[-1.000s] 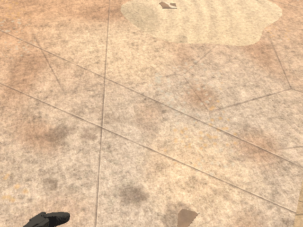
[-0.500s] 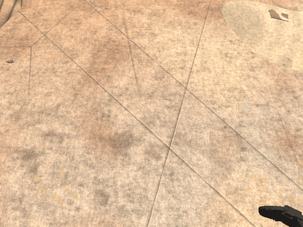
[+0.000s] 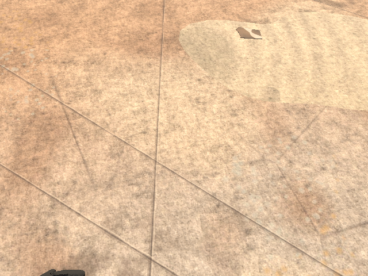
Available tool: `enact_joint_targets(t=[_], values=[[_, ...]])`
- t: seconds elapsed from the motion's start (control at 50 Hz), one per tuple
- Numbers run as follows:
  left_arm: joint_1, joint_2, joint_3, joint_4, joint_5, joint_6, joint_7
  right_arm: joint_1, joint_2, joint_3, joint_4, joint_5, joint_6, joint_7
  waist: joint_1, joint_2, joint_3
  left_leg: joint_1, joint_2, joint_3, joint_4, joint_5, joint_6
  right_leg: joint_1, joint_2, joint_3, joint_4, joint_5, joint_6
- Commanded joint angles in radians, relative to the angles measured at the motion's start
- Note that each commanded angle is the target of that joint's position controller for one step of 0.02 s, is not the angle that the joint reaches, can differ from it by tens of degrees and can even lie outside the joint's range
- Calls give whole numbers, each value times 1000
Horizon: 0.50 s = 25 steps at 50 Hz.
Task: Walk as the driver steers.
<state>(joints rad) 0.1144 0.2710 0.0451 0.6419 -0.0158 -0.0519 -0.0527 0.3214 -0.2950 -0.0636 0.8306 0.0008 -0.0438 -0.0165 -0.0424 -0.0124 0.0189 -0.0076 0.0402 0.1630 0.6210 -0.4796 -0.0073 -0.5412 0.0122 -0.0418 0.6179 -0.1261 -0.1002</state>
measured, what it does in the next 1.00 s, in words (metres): walks ahead, turning right: left foot, then right foot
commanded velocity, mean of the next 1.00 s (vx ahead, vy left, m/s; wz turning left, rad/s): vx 0.22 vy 0.00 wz -0.57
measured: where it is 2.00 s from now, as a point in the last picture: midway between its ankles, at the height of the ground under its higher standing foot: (242, 251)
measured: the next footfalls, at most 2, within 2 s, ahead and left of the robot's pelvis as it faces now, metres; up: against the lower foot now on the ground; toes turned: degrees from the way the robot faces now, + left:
left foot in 0.40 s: +0.41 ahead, +0.07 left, +0.00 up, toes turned -21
right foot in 0.80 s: +0.16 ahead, -0.07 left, +0.00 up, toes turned -32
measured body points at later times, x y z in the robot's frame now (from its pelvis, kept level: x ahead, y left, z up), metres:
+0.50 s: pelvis +0.22 +0.02 +0.01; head +0.27 +0.02 +0.46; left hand +0.43 +0.26 -0.10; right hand +0.34 -0.28 -0.07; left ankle +0.37 +0.08 -0.71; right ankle +0.11 -0.08 -0.64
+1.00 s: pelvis +0.25 -0.02 +0.04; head +0.22 -0.05 +0.49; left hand +0.37 +0.23 -0.07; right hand +0.25 -0.35 -0.06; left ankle +0.45 +0.07 -0.63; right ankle +0.13 -0.05 -0.71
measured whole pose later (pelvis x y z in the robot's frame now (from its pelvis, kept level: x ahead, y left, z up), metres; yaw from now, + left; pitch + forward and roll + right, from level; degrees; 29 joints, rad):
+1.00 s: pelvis +0.25 -0.02 +0.04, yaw -37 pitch +1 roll +4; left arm 0.54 0.23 0.04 0.80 0.00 -0.03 0.03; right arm 0.09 -0.31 -0.10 0.73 0.01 -0.06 0.01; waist 0.07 0.03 -0.04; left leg -0.64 0.02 -0.04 0.87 -0.05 -0.03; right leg -0.05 -0.01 0.09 0.32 -0.28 -0.05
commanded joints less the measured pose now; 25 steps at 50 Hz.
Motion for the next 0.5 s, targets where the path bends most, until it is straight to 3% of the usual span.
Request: enact_joint_targets(t=[0.02, 0.04, 0.06, 0.08, 0.12, 0.14, 0.18, 0.2, 0.24, 0.3, 0.34, 0.38, 0.4, 0.42, 0.44, 0.46, 0.48, 0.5], values=[[367, 261, 88, -18, -7, -7, 21, 27, -82, 9, -122, -19, -72, 21, 152, -176, -448, -734, -108, -244, 782, -98, -5, 981, -353, 891, -264, -94, -336], [336, 209, 72, -13, 5, -10, 23, -76, -135, -8, -150, 25, -92, 35, 172, -118, -320, -821, -43, -284, 796, -20, 16, 903, -317, 731, -286, -87, -269], [272, 185, 66, -20, 1, -11, 26, -122, -122, 0, -169, 26, -104, 34, 139, -42, -210, -813, 2, -267, 715, 67, 26, 748, -275, 598, -290, -24, -230], [207, 162, 58, -34, 0, -9, 27, -138, -116, -2, -168, 4, -104, 27, 96, 16, -134, -766, 35, -253, 621, 112, 19, 597, -237, 505, -304, 76, -204], [143, 131, 46, -59, 14, -7, 32, -111, -119, -12, -167, -13, -81, 21, 35, -20, -88, -645, 62, -250, 532, 160, -4, 417, -187, 422, -353, 187, -194], [134, 136, 49, -58, 12, -9, 36, -95, -104, -10, -163, -17, -70, 19, 23, -31, -83, -626, 61, -238, 497, 171, -21, 372, -176, 398, -368, 225, -201], [124, 167, 58, -51, 16, -9, 50, -114, -85, -5, -167, -23, -53, 8, 12, -32, -42, -597, 34, -208, 393, 203, -59, 276, -150, 310, -349, 504, -190], [128, 180, 63, -44, 17, -4, 59, -140, -73, -1, -172, -25, -51, 3, 18, -35, -37, -573, 10, -196, 312, 249, -71, 243, -122, 263, -323, 602, -168], [151, 187, 69, -27, 4, 16, 75, -192, -49, 8, -178, -25, -51, 2, 42, -69, -78, -485, -48, -179, 146, 395, -76, 220, -60, 204, -269, 631, -108], [188, 186, 72, -11, -6, 50, 92, -255, -65, 3, -191, -6, -46, 14, 73, -107, -128, -417, -101, -200, -11, 502, -77, 269, -64, 271, -212, 500, -62], [173, 172, 71, -17, -5, 64, 100, -244, -96, -12, -190, -6, -43, 17, 58, -116, -132, -391, -98, -246, -80, 482, -66, 317, -83, 355, -154, 420, -44], [105, 154, 68, -40, -5, 67, 107, -179, -113, -25, -176, -11, -50, 15, 3, -122, -125, -323, -69, -266, -197, 553, -39, 342, -66, 405, -57, 349, -6], [106, 120, 58, -54, 3, 66, 104, -139, -135, -32, -172, -24, -55, 9, -6, -76, -173, -194, 4, -293, -246, 744, -4, 324, -7, 381, 64, 246, 33], [145, 56, 37, -68, 27, 64, 102, -114, -172, -33, -185, -38, -49, -5, 10, 106, -253, 28, 208, -462, -179, 1230, 69, 169, 91, 278, 304, -236, 87], [337, 60, 35, -56, -1, 66, 92, -121, -162, -25, -180, -65, -32, -2, 111, 345, -366, 148, 446, -757, -168, 1470, 284, 29, 162, 258, 540, -657, 135], [388, 170, 58, -6, -3, 75, 87, -165, -125, -21, -200, -37, -18, 3, 101, 252, -367, 91, 448, -768, -182, 1348, 323, 3, 93, 267, 688, -596, 174], [308, 221, 77, 12, -9, 96, 91, -199, -72, -7, -217, -31, -5, 0, 74, 155, -294, 14, 360, -596, -164, 1211, 281, -5, 66, 236, 770, -537, 197], [268, 210, 80, 17, -11, 120, 101, -228, -60, 1, -220, -32, 12, -1, 77, 94, -238, -77, 288, -503, -187, 1050, 245, -7, 55, 213, 788, -475, 209]])
Velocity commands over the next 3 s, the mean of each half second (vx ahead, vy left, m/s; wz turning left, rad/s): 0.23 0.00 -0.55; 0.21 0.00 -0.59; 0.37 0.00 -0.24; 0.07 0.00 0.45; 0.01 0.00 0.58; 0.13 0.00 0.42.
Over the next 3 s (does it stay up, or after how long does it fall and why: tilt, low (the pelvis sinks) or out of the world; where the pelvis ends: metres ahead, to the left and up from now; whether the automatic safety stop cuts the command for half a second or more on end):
stays up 0.57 -0.16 0.03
